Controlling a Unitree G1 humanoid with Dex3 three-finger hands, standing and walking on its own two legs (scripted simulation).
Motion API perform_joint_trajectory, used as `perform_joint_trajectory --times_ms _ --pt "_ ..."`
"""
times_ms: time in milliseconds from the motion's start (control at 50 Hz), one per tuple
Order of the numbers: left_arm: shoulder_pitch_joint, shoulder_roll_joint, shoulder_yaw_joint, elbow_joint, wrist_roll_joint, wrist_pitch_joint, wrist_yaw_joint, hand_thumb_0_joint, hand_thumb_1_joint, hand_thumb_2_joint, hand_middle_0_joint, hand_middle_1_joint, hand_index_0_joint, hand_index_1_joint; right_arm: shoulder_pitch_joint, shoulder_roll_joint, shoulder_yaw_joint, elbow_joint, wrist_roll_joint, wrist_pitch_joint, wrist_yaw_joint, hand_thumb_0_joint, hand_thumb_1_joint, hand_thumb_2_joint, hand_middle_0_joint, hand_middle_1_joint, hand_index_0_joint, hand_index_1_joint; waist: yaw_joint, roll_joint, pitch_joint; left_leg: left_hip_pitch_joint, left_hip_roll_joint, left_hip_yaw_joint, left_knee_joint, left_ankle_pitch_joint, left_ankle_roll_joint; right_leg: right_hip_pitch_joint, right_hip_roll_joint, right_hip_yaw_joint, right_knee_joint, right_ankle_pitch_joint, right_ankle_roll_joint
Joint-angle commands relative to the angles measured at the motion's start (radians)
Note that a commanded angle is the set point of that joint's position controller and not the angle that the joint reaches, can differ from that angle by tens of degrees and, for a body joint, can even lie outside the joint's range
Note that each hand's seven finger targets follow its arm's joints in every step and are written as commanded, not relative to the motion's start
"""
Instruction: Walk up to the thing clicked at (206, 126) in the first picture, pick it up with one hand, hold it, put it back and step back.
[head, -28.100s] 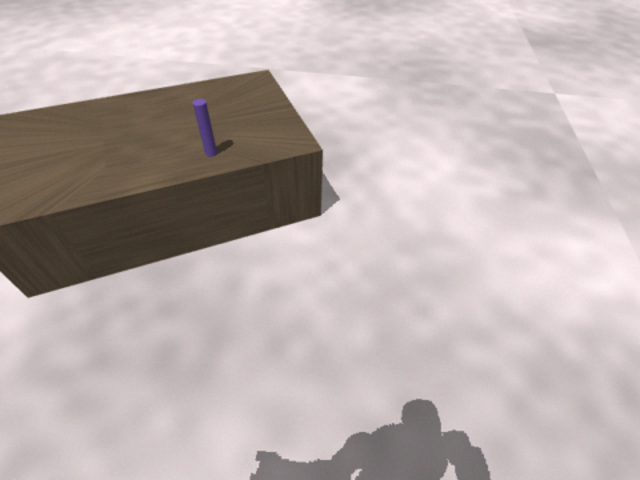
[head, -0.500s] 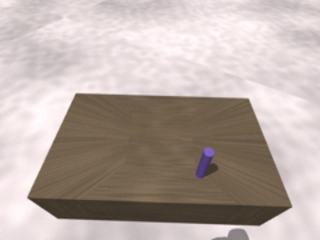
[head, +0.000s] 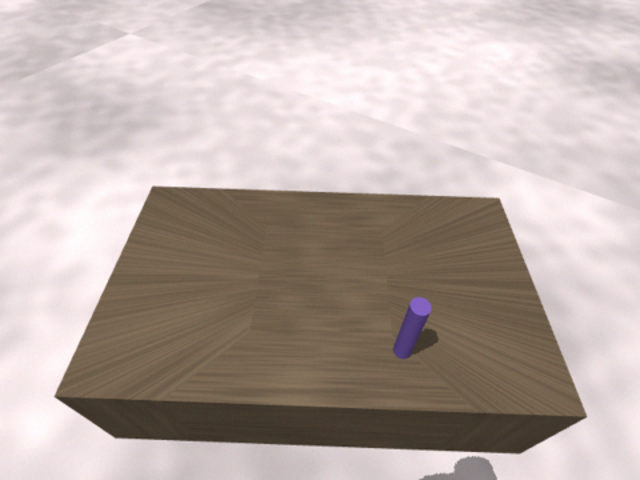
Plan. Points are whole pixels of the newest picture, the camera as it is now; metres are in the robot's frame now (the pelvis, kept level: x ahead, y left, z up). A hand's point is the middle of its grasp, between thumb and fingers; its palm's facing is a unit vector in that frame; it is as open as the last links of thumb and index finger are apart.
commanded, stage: stand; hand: right
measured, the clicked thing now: (410, 330) +0.46 -0.21 -0.32
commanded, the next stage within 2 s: step back in 0.26 s
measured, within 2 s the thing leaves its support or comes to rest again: neither
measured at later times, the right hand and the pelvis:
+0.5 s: hand out of the picture +0.06 -0.26 -0.16, palm faces -0.03 +0.92 -0.39, open 7.4 cm; pelvis -0.04 +0.02 -0.02, yaw +0 degrees
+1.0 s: hand out of the picture -0.05 -0.22 -0.18, palm faces +0.05 +0.92 -0.39, open 7.4 cm; pelvis -0.13 +0.05 -0.03, yaw -5 degrees
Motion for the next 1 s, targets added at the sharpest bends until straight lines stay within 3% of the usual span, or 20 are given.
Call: perform_joint_trajectory --times_ms 0,200,240,300,360,400,440,480,520,540,560,580,600,640,680,820,900,940,960,980 --pt "-0.038 0.21 0.036 -0.059 -0.004 -0.02 0.012 0.0 0.9 0.9 -0.2 -0.3 -0.2 -0.3 -0.022 -0.213 -0.039 -0.053 0.004 -0.02 -0.018 0.0 -0.9 -0.9 0.2 0.3 0.2 0.3 -0.005 -0.005 -0.074 -0.067 0.115 -0.066 -0.046 0.21 0.034 0.095 -0.108 0.091 -0.018 0.199 -0.032" --pt "-0.032 0.214 0.037 -0.056 -0.004 -0.019 0.01 0.0 0.9 0.9 -0.2 -0.3 -0.2 -0.3 -0.029 -0.217 -0.041 -0.054 0.004 -0.022 -0.017 0.0 -0.9 -0.9 0.2 0.3 0.2 0.3 -0.001 -0.003 -0.072 -0.066 0.113 -0.071 -0.051 0.193 0.036 0.092 -0.109 0.09 -0.021 0.174 -0.032" --pt "-0.035 0.271 0.082 -0.087 -0.025 -0.011 0.016 0.0 0.9 0.9 -0.2 -0.3 -0.2 -0.3 -0.068 -0.264 -0.064 -0.076 0.015 -0.004 -0.01 0.0 -0.9 -0.9 0.2 0.3 0.2 0.3 0.012 -0.011 0.024 -0.113 0.096 -0.076 0.062 0.362 0.062 0.006 -0.096 0.097 0.059 0.332 -0.038" --pt "-0.022 0.261 0.091 -0.129 -0.026 -0.002 0.025 0.0 0.9 0.9 -0.2 -0.3 -0.2 -0.3 -0.029 -0.242 -0.072 -0.108 0.029 0.013 -0.007 0.0 -0.9 -0.9 0.2 0.3 0.2 0.3 -0.006 -0.023 -0.077 -0.118 0.082 -0.051 0.161 0.398 0.077 0.036 -0.105 0.091 0.113 0.391 -0.078" --pt "-0.03 0.281 0.101 -0.178 -0.018 0.009 0.024 0.0 0.9 0.9 -0.2 -0.3 -0.2 -0.3 -0.021 -0.233 -0.081 -0.143 0.029 0.03 -0.005 0.0 -0.9 -0.9 0.2 0.3 0.2 0.3 -0.004 -0.079 -0.147 -0.119 0.021 -0.013 0.322 0.244 0.071 -0.008 -0.192 0.179 0.092 0.372 -0.155" --pt "-0.08 0.311 0.109 -0.22 -0.006 0.016 0.028 0.0 0.9 0.9 -0.2 -0.3 -0.2 -0.3 0.017 -0.215 -0.086 -0.157 0.026 0.047 -0.002 0.0 -0.9 -0.9 0.2 0.3 0.2 0.3 -0.012 -0.187 -0.136 -0.18 -0.059 0.013 0.514 -0.117 0.061 -0.059 -0.308 0.28 0.051 0.354 -0.25" --pt "-0.13 0.324 0.114 -0.257 0.013 0.018 0.032 0.0 0.9 0.9 -0.2 -0.3 -0.2 -0.3 0.071 -0.218 -0.097 -0.175 0.021 0.061 0.006 0.0 -0.9 -0.9 0.2 0.3 0.2 0.3 -0.036 -0.215 -0.11 -0.189 -0.025 -0.084 0.661 -0.346 0.08 -0.181 -0.357 0.292 0.055 0.269 -0.285" --pt "-0.176 0.3 0.101 -0.287 0.019 0.022 0.036 0.0 0.9 0.9 -0.2 -0.3 -0.2 -0.3 0.111 -0.226 -0.107 -0.182 0.029 0.056 0.011 0.0 -0.9 -0.9 0.2 0.3 0.2 0.3 -0.06 -0.21 -0.102 -0.189 -0.013 -0.079 0.559 -0.28 0.088 -0.202 -0.295 0.232 0.135 0.248 -0.229" --pt "-0.163 0.281 0.095 -0.299 0.011 0.035 0.032 0.0 0.9 0.9 -0.2 -0.3 -0.2 -0.3 0.148 -0.222 -0.11 -0.177 0.013 0.04 0.006 0.0 -0.9 -0.9 0.2 0.3 0.2 0.3 -0.062 -0.163 -0.109 -0.201 -0.024 -0.001 0.264 -0.053 0.065 -0.133 -0.209 0.166 0.246 0.177 -0.155" --pt "-0.128 0.254 0.091 -0.305 0.002 0.048 0.027 0.0 0.9 0.9 -0.2 -0.3 -0.2 -0.3 0.134 -0.249 -0.12 -0.18 -0.009 0.032 0.002 0.0 -0.9 -0.9 0.2 0.3 0.2 0.3 -0.048 -0.019 -0.086 -0.179 0.041 -0.103 0.113 0.134 0.064 -0.186 -0.116 0.12 0.376 0.052 -0.116" --pt "-0.089 0.189 0.081 -0.325 -0.01 0.055 0.03 0.0 0.9 0.9 -0.2 -0.3 -0.2 -0.3 0.097 -0.347 -0.143 -0.209 -0.035 0.022 -0.002 0.0 -0.9 -0.9 0.2 0.3 0.2 0.3 -0.018 0.24 -0.073 -0.112 0.235 -0.4 0.04 0.407 0.113 -0.355 0.077 0.081 0.565 -0.301 -0.059" --pt "-0.087 0.217 0.092 -0.316 -0.003 0.064 0.042 0.0 0.9 0.9 -0.2 -0.3 -0.2 -0.3 0.062 -0.405 -0.151 -0.234 -0.027 0.018 -0.002 0.0 -0.9 -0.9 0.2 0.3 0.2 0.3 -0.031 0.183 -0.079 -0.192 0.305 -0.426 0.061 0.554 0.214 -0.34 0.13 0.201 0.702 -0.506 -0.041" --pt "-0.097 0.225 0.096 -0.305 0.001 0.067 0.049 0.0 0.9 0.9 -0.2 -0.3 -0.2 -0.3 0.042 -0.403 -0.151 -0.247 -0.019 0.017 -0.005 0.0 -0.9 -0.9 0.2 0.3 0.2 0.3 -0.046 0.183 -0.099 -0.199 0.334 -0.469 0.046 0.526 0.252 -0.331 0.157 0.263 0.798 -0.523 -0.044" --pt "-0.055 0.23 0.096 -0.285 -0.009 0.065 0.054 0.0 0.9 0.9 -0.2 -0.3 -0.2 -0.3 -0.043 -0.317 -0.129 -0.269 -0.024 0.014 -0.022 0.0 -0.9 -0.9 0.2 0.3 0.2 0.3 0.008 0.122 -0.073 -0.107 0.25 -0.304 0.123 0.543 0.231 -0.424 0.152 0.293 0.895 -0.405 -0.044" --pt "0.006 0.236 0.101 -0.285 -0.007 0.058 0.045 0.0 0.9 0.9 -0.2 -0.3 -0.2 -0.3 -0.033 -0.278 -0.122 -0.288 -0.02 0.011 -0.034 0.0 -0.9 -0.9 0.2 0.3 0.2 0.3 0.026 0.142 -0.097 -0.014 0.233 -0.25 0.172 0.57 0.244 -0.441 0.133 0.253 0.909 -0.352 -0.026" --pt "-0.027 0.213 0.107 -0.353 0.002 0.042 0.028 0.0 0.9 0.9 -0.2 -0.3 -0.2 -0.3 0.091 -0.279 -0.127 -0.304 -0.007 0.012 -0.046 0.0 -0.9 -0.9 0.2 0.3 0.2 0.3 -0.053 0.119 -0.095 0.088 0.248 -0.226 0.206 0.609 0.277 -0.374 0.104 0.18 0.632 -0.361 0.009" --pt "0.067 0.196 0.111 -0.337 0.007 0.033 0.021 0.0 0.9 0.9 -0.2 -0.3 -0.2 -0.3 0.037 -0.286 -0.121 -0.339 0.0 0.02 -0.039 0.0 -0.9 -0.9 0.2 0.3 0.2 0.3 -0.021 0.137 -0.161 0.028 0.23 -0.192 0.26 0.492 0.235 -0.201 0.067 0.099 0.332 -0.265 -0.021" --pt "0.113 0.192 0.116 -0.315 0.017 0.025 0.021 0.0 0.9 0.9 -0.2 -0.3 -0.2 -0.3 0.016 -0.283 -0.115 -0.342 0.01 0.029 -0.034 0.0 -0.9 -0.9 0.2 0.3 0.2 0.3 0.007 0.097 -0.158 -0.085 0.189 -0.148 0.321 0.413 0.182 -0.049 0.068 0.064 0.103 -0.034 -0.045" --pt "0.111 0.236 0.127 -0.323 0.025 0.018 0.024 0.0 0.9 0.9 -0.2 -0.3 -0.2 -0.3 0.011 -0.256 -0.105 -0.346 0.019 0.029 -0.031 0.0 -0.9 -0.9 0.2 0.3 0.2 0.3 0.006 0.037 -0.158 -0.215 0.152 -0.133 0.349 0.279 0.134 0.037 -0.003 0.176 0.121 0.089 -0.073" --pt "0.093 0.312 0.144 -0.343 0.02 0.017 0.022 0.0 0.9 0.9 -0.2 -0.3 -0.2 -0.3 -0.01 -0.228 -0.098 -0.361 0.03 0.027 -0.028 0.0 -0.9 -0.9 0.2 0.3 0.2 0.3 0.015 -0.137 -0.128 -0.348 0.002 -0.075 0.474 0.051 0.071 0.03 -0.155 0.399 0.115 0.203 -0.181"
